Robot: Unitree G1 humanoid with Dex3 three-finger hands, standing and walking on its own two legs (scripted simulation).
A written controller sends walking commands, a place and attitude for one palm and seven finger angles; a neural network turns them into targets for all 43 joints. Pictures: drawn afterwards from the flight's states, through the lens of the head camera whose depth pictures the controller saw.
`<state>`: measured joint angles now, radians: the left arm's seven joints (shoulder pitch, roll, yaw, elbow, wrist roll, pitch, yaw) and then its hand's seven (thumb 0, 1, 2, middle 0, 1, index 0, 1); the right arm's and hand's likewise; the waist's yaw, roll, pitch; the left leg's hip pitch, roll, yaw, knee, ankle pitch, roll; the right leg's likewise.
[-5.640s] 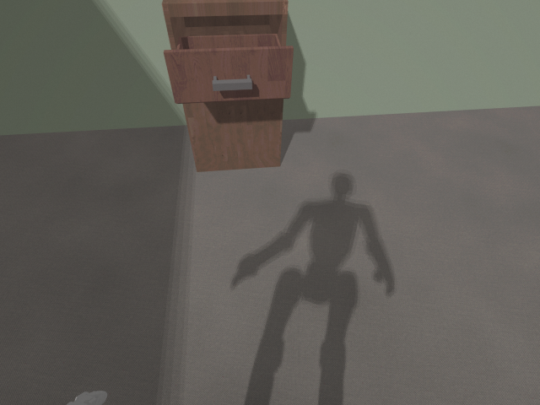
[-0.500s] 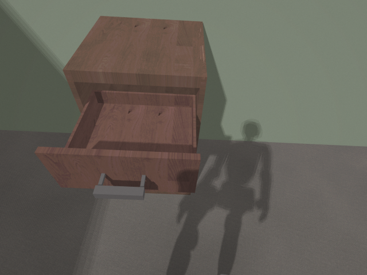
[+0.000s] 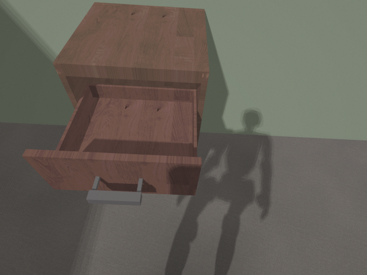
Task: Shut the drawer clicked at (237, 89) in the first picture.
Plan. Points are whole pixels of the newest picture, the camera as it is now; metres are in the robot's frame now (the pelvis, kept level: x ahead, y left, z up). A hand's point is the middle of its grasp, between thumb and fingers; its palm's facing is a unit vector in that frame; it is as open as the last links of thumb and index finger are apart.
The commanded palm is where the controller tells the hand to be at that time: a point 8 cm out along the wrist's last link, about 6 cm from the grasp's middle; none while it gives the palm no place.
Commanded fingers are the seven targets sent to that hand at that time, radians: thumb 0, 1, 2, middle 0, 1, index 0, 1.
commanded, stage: come to a stop and stand still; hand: left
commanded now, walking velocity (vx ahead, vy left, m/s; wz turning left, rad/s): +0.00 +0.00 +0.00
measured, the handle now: (117, 189) +0.32 +0.19 -0.07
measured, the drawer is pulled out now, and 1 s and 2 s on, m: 0.30 0.30 0.30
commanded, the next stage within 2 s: look again from close up in 0.40 s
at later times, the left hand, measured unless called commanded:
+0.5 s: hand out of the picture -0.02 +0.19 -0.15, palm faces +0.01 -0.96 -0.26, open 7.4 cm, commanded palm none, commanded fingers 0.00 0.90 0.90 -0.20 -0.30 -0.20 -0.30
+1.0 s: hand out of the picture +0.05 +0.14 -0.16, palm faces +0.01 -0.97 -0.26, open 7.3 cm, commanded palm none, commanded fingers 0.00 0.90 0.90 -0.20 -0.30 -0.20 -0.30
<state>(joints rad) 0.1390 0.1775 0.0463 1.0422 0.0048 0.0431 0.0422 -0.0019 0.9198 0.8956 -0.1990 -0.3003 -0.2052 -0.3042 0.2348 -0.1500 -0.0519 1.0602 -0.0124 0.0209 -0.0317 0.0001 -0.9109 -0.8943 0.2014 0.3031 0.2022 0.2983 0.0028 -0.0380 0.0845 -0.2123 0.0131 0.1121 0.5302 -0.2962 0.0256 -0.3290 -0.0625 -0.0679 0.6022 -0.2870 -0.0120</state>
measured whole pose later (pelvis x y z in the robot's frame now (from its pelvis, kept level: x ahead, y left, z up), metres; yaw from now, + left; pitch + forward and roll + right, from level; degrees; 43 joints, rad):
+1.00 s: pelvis +0.02 -0.04 +0.01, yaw +0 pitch -1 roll +1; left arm 0.23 0.16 -0.01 1.10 0.01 -0.01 0.03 0.01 0.93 0.90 -0.20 -0.30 -0.20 -0.30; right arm 0.31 -0.16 0.01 1.12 -0.01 -0.02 -0.02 0.00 -0.91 -0.89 0.20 0.30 0.20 0.30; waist -0.01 0.04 0.04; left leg -0.12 0.05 0.10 0.40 -0.26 -0.04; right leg -0.23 -0.01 -0.03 0.49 -0.25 -0.03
